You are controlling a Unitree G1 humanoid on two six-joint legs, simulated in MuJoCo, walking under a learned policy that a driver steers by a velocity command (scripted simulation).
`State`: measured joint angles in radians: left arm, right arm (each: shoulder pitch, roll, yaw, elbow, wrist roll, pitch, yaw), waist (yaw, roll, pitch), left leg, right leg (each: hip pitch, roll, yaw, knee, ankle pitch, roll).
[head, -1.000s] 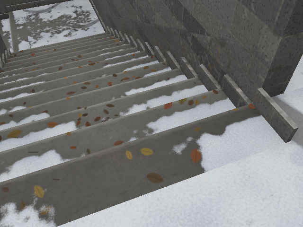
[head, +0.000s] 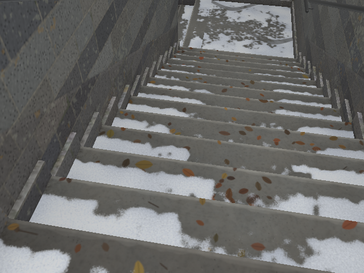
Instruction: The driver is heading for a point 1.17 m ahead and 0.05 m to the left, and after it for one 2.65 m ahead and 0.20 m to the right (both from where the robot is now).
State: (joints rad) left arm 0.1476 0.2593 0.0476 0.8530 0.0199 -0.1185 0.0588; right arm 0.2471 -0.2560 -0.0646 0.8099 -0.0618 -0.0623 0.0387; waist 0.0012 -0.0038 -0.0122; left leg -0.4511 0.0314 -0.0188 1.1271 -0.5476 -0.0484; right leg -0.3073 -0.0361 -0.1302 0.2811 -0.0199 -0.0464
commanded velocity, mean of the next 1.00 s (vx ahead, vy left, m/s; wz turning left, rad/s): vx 0.02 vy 0.00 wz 0.29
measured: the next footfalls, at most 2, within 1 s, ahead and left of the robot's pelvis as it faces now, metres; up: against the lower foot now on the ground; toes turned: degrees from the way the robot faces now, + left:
left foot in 0.20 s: +0.05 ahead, +0.14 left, +0.00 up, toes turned +11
right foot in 0.62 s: +0.10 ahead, -0.10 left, +0.00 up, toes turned +10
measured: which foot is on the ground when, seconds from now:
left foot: up 0.00-0.18, down 0.20-1.00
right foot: down 0.00-0.20, up 0.22-0.60, down 0.62-1.00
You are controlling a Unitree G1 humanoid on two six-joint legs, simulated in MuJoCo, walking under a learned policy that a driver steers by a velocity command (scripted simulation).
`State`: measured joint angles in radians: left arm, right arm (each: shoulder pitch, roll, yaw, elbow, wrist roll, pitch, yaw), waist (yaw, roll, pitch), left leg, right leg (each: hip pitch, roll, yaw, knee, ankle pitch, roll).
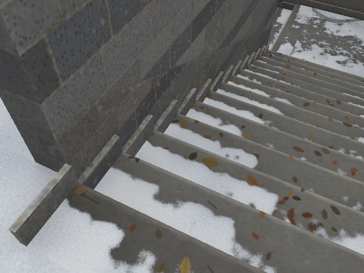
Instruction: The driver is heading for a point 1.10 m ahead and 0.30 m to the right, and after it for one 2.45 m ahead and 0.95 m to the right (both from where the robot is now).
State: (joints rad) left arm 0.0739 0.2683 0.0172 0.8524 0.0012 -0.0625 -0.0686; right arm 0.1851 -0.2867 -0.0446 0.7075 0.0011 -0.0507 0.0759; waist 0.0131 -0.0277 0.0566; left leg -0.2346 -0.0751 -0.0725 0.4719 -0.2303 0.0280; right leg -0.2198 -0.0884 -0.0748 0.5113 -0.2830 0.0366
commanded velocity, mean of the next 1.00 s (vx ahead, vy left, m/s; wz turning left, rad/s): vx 0.34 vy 0.00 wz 0.01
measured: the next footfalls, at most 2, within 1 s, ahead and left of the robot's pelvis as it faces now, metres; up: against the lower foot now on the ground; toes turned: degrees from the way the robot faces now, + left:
right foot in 0.72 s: +0.36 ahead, -0.12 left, +0.00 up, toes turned -3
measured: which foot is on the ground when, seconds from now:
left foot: down 0.00-0.74, up 0.76-1.00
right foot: down 0.00-0.38, up 0.40-0.70, down 0.72-1.00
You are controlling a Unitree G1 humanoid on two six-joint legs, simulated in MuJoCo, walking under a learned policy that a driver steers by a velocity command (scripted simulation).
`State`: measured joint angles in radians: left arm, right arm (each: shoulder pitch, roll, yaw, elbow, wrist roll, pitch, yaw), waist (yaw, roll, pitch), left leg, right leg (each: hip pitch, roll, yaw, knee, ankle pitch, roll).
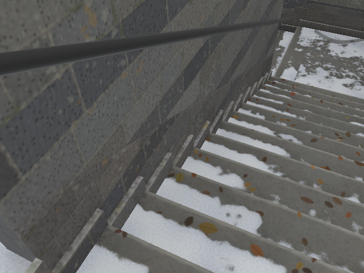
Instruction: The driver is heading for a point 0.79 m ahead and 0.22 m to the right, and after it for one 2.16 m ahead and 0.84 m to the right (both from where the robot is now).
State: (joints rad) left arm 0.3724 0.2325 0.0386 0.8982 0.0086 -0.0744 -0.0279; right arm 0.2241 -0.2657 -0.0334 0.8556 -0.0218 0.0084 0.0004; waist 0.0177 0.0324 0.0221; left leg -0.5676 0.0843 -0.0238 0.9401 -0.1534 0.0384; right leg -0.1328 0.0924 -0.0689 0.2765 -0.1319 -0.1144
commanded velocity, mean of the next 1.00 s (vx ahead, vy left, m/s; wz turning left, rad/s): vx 0.50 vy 0.00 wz -0.28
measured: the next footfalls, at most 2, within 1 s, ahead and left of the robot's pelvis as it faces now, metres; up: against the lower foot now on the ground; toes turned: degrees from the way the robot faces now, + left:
left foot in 0.32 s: +0.26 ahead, +0.15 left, +0.00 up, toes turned +3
right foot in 0.80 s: +0.47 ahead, -0.08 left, -0.15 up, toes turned -16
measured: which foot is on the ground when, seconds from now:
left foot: up 0.00-0.30, down 0.32-0.82, up 0.84-1.00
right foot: down 0.00-0.34, up 0.36-0.78, down 0.80-1.00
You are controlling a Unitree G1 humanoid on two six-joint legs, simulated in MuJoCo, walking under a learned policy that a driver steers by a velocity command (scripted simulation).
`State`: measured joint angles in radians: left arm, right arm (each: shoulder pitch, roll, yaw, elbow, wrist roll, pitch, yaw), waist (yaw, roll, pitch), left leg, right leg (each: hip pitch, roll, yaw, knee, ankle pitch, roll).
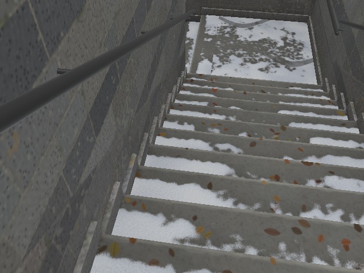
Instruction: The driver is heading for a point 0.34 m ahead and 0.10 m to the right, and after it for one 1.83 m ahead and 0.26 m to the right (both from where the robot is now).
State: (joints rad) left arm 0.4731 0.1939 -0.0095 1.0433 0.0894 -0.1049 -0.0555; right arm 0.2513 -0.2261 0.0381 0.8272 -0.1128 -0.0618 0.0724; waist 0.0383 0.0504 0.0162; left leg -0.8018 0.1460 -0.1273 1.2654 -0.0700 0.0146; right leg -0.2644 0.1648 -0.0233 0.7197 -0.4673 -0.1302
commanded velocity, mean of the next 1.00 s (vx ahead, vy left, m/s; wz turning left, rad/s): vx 0.22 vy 0.00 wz -0.38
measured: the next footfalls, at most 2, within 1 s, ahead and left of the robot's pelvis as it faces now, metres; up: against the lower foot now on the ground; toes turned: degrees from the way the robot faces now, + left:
left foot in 0.20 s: +0.27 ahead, +0.13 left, -0.15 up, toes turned -6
right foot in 0.58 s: +0.30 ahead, -0.10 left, -0.15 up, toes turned -26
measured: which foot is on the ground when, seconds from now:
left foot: up 0.00-0.18, down 0.20-0.62, up 0.64-0.82, down 0.84-1.00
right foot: down 0.00-0.20, up 0.22-0.56, down 0.58-1.00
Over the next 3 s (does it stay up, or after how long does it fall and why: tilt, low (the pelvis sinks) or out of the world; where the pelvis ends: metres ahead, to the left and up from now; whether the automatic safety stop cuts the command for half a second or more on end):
stays up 0.84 -0.19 -0.43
